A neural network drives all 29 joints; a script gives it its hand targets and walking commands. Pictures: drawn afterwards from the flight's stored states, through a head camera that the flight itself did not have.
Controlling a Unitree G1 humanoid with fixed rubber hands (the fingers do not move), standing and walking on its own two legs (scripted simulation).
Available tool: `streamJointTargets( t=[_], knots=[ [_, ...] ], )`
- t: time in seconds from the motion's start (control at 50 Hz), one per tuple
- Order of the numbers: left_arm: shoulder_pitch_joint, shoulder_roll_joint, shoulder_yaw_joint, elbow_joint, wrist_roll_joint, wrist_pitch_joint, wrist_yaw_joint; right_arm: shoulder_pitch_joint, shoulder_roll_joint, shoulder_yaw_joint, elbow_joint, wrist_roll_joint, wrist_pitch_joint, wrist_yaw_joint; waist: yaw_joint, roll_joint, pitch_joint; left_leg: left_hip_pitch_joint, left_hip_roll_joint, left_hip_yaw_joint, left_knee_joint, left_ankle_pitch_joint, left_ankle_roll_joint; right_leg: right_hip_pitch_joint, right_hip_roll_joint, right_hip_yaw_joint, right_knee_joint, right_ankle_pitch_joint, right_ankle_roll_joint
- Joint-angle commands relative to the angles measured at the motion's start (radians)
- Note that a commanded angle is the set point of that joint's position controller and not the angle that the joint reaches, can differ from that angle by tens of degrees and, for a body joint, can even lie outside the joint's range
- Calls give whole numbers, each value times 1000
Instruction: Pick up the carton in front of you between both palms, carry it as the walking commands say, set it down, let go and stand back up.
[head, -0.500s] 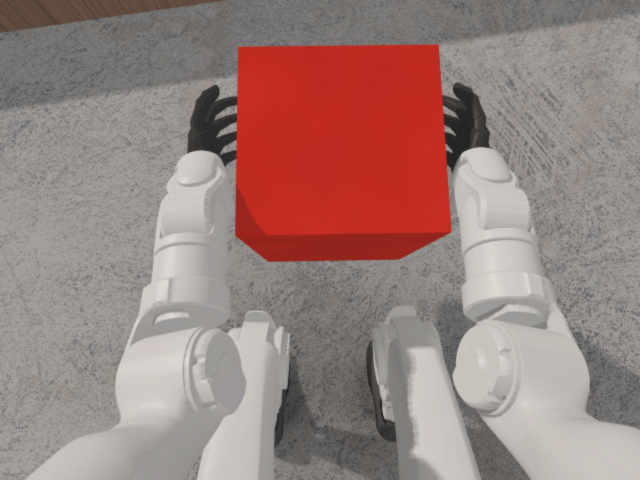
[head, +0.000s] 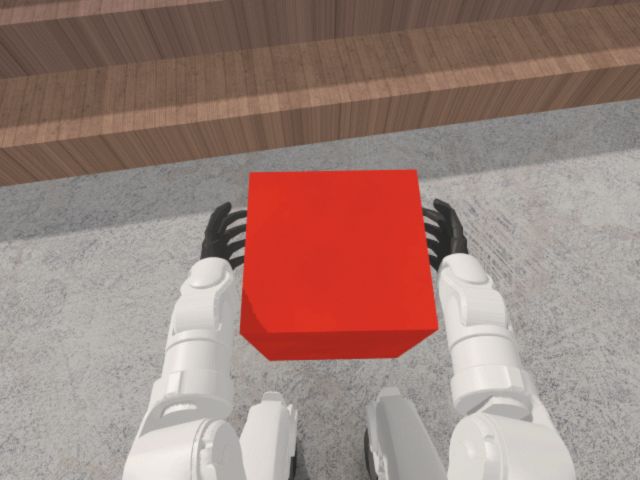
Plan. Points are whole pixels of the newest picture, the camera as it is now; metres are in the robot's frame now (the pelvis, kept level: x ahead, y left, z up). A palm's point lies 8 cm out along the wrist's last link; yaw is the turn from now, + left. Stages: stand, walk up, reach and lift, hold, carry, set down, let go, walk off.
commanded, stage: reach and lift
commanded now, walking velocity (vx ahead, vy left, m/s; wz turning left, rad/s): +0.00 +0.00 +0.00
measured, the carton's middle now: (333, 277) +0.40 -0.01 -0.10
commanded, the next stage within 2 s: hold in 1.68 s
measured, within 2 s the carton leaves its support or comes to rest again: neither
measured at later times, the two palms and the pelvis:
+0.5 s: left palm (166, 240) +0.36 +0.15 +0.12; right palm (505, 234) +0.35 -0.15 +0.12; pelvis +0.04 +0.00 +0.12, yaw +0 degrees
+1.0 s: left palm (133, 229) +0.34 +0.15 +0.18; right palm (541, 221) +0.34 -0.15 +0.18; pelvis +0.04 +0.00 +0.15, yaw +0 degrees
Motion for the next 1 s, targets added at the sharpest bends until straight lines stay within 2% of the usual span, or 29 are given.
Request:
streamJointTargets(
  t=[0.0,0.16,0.3,0.52,0.62,0.76,0.86,0.98],
  knots=[
    [-515,-1047,-573,53,-125,-8,-241,-503,1060,574,44,127,-8,224,-1,-14,-620,437,-119,25,-230,220,8,509,119,-27,-224,225,-7],
    [-372,-1050,-600,24,-115,-3,-248,-362,1062,605,10,115,-3,227,-3,-13,-490,644,-98,-8,-406,272,16,717,103,5,-398,275,-19],
    [-248,-1048,-631,-21,-110,20,-252,-245,1056,633,-32,112,19,233,-1,-9,-378,846,-79,-31,-564,373,21,910,88,24,-552,372,-26],
    [-109,-1032,-701,-146,-131,134,-267,-109,1036,694,-153,136,129,242,7,-5,-167,1144,-49,-41,-809,473,18,1199,61,33,-799,469,-22],
    [-73,-1015,-687,-186,-125,204,-275,-76,1018,677,-208,128,200,247,-3,-14,-27,1230,-38,-40,-912,434,18,1286,57,27,-908,420,-28],
    [-145,-979,-577,-140,-68,237,-288,-139,995,570,-141,81,239,270,1,4,116,1220,-31,-23,-966,247,28,1283,45,13,-951,253,-35],
    [-220,-1008,-592,-159,-81,231,-300,-223,1018,600,-169,98,231,280,5,-1,51,1250,-31,-20,-959,254,30,1310,43,9,-945,257,-33],
    [-217,-995,-602,-167,-84,239,-299,-215,1012,605,-178,95,240,275,3,-10,42,1272,-32,-19,-969,273,28,1339,46,10,-956,279,-27]
  ],
)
